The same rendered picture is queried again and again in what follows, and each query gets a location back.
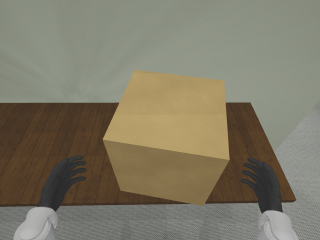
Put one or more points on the left robot hand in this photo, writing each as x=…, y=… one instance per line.
x=59, y=181

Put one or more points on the table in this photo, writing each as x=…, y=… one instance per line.
x=34, y=137

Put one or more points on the carton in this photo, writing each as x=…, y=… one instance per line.
x=168, y=137

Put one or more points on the right robot hand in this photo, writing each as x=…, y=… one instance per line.
x=267, y=188

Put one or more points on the right robot forearm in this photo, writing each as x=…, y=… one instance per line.
x=275, y=225

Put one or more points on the left robot forearm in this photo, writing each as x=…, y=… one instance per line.
x=40, y=224

